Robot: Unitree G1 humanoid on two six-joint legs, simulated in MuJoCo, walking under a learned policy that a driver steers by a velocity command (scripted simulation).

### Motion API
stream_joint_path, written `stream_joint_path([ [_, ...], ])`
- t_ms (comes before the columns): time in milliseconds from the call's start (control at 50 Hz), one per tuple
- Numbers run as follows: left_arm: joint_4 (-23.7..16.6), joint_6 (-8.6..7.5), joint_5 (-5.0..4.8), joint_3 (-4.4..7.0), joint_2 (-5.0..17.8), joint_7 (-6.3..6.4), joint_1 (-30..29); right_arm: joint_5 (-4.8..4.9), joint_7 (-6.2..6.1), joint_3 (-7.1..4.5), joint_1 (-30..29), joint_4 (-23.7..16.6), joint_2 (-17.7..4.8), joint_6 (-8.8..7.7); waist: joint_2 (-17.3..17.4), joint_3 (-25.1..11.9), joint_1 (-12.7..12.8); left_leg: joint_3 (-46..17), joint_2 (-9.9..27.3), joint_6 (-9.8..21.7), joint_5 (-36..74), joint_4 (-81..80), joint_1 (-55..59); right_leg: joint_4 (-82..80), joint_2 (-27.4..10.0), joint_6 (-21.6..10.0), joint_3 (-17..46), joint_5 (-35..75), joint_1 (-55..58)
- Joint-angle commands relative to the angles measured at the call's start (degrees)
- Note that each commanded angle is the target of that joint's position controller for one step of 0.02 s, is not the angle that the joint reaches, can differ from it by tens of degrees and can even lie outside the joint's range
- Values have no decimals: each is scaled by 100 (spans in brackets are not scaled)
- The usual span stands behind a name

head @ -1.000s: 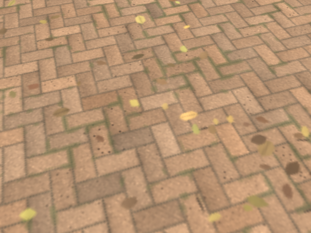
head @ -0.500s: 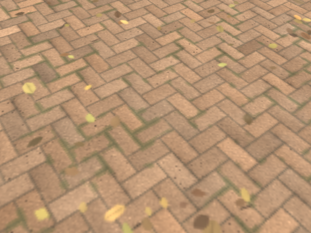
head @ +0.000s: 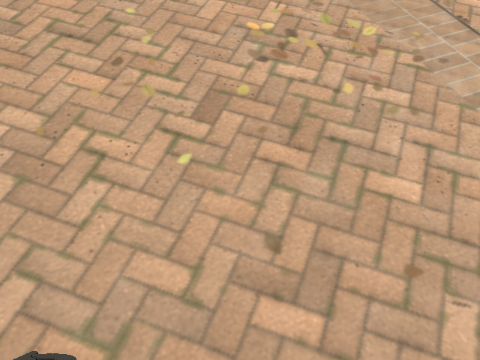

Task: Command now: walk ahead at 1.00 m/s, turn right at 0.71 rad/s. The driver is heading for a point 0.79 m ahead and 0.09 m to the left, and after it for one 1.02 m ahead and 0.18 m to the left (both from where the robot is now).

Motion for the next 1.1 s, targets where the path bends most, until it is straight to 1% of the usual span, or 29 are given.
stream_joint_path([
  [20,-692,-51,0,-237,-270,-106,-368,-10,70,46,-399,-257,-245,-225,939,506,453,-600,1252,553,2057,-1416,-392,-965,-213,-1,336,787,-257],
  [80,-734,-129,-15,-340,-314,-192,-927,3,88,22,-93,-45,-459,-219,662,899,295,34,1144,565,2977,-2028,-548,-2575,106,-218,-394,1246,749],
  [120,-671,-183,7,-336,-227,-160,-1066,15,43,3,314,148,-686,-167,700,795,260,262,1198,536,5742,-1569,219,-3005,539,-411,-832,969,1171],
  [180,-82,-239,91,-141,205,27,741,14,-118,-70,227,218,-1181,51,1241,-458,1293,291,1477,589,8104,1300,686,-3423,988,-746,-647,32,3212],
  [200,266,-247,122,-1,442,136,1798,54,-130,-59,14,135,-1159,96,1149,-875,1829,373,1318,587,7146,2991,-144,-4004,782,-900,-243,150,4648],
  [220,415,-223,115,142,916,268,1927,-63,-51,56,262,-49,-464,91,108,-1317,1277,185,686,559,1110,5102,-1666,-3706,-515,-883,1278,-632,5979],
  [240,223,-185,73,245,1304,310,1790,175,26,119,626,-426,-241,52,-803,-2294,834,-635,-57,428,-1141,6921,-3491,-4574,-1858,-1625,4498,-937,7146],
  [260,293,-191,-19,266,1022,344,1836,155,0,48,-370,-589,-614,-7,285,-1716,1160,-1230,197,513,-361,6857,-4123,-5099,-1533,-1456,4089,-711,6690],
  [280,487,-247,-52,221,825,384,1658,195,22,103,-596,-670,-417,-51,276,-653,891,-1129,359,496,-31,6431,-4254,-5312,-1388,-1395,3277,-76,5704],
  [320,613,-373,-40,95,314,394,1247,22,69,148,-476,-484,-216,71,820,132,303,-1186,672,420,-6,5566,-3529,-5642,-819,-1035,2186,497,4023],
  [360,708,-502,-93,-11,-4,384,1270,-53,164,179,-214,-391,-38,279,429,248,21,-1224,799,282,-139,5083,-3143,-5996,-773,-1074,1753,702,3338],
  [420,853,-677,-122,15,81,314,1405,20,256,209,-1264,-726,96,330,258,869,193,-1142,757,302,731,4059,-3677,-6643,-539,-833,754,1136,2941],
  [520,991,-920,-225,-36,170,293,1569,154,433,266,-2086,-909,189,237,372,856,358,-431,311,748,3173,1874,-2435,-7278,-480,-203,-528,3242,3200],
  [580,1014,-808,-100,40,556,466,1697,82,423,169,-1753,-701,-125,257,-28,276,158,60,-422,947,2487,1644,-2092,-6148,-651,191,-914,6662,4687],
  [620,937,-567,86,113,796,607,1472,65,358,8,-281,-312,-505,288,-307,-505,-640,126,-862,1151,1529,1776,-757,-3806,-822,309,-953,8047,4821],
  [640,804,-471,120,141,892,644,1103,41,297,-136,970,48,-747,309,-165,-940,-1293,-230,-769,1370,1237,1435,473,-1853,-759,309,-966,7495,4189],
  [660,763,-517,137,36,469,563,970,60,191,-283,1293,160,-1030,382,510,-900,-1240,-1101,-247,1600,571,1569,1413,447,-37,262,-921,3021,2777],
  [680,211,-634,-105,-170,-289,417,1622,-43,158,-449,649,-13,-1726,458,2665,-1423,-138,-4676,1308,2975,322,808,3160,2760,900,732,-159,-1844,-220],
  [700,50,-773,-10,-242,73,440,1087,93,148,-468,336,-268,-1434,474,1153,-1681,-491,-5810,1402,2964,-429,-336,3027,2581,598,492,638,-1220,-756],
  [740,-46,-862,30,-286,135,398,592,115,96,-336,50,-113,-816,441,-105,-249,16,-4743,1071,2314,-268,-759,993,1130,-21,387,658,-557,-326],
  [820,-270,-397,243,-408,-81,352,421,172,91,-220,-251,-169,-644,194,92,489,559,-3282,164,2096,727,-1068,-1370,-451,-394,729,344,-907,637],
  [900,-763,-431,59,-544,-338,229,-768,220,105,-296,-191,-193,-734,130,425,781,155,-2695,-307,1679,2484,-1192,-1856,-2869,-199,813,-129,1261,1307],
  [980,-708,-565,59,-522,-371,317,-899,279,75,-303,577,147,-651,150,621,223,-360,-2483,-261,987,4977,-324,-386,-4168,417,468,-333,2364,1898],
  [1000,-636,-597,87,-459,-230,378,-652,236,17,-313,574,166,-697,142,764,37,-253,-2591,-228,838,5371,61,-19,-4394,562,391,-247,2269,2171],
  [1020,-845,-795,-272,-158,177,432,-759,440,-118,-233,616,183,-332,212,847,-320,15,-2976,-34,661,4885,795,225,-4695,565,388,222,2328,2679],
  [1040,-645,-873,-326,-54,374,456,46,376,-168,-261,161,101,-626,267,894,-757,667,-2747,-80,497,5015,1591,444,-5004,437,369,91,2996,3274],
  [1060,-263,-885,-208,-19,461,470,1325,208,-170,-210,-428,-224,-498,303,984,-1498,1220,-2571,-184,278,4056,3122,-186,-4516,-267,139,511,3797,4750],
  [1080,-67,-872,-8,-61,590,413,1740,-25,-126,19,222,-339,328,293,-842,-2200,768,-2189,-1142,-48,-1987,5363,-1935,-3479,-1812,-590,1956,7269,6613],
  [1100,11,-836,-15,-3,521,307,1992,305,-37,52,1203,-265,-1,236,-1577,-3316,618,-2686,-1087,-82,-2089,6659,-2932,-3823,-2708,-1480,4075,5934,7553],
])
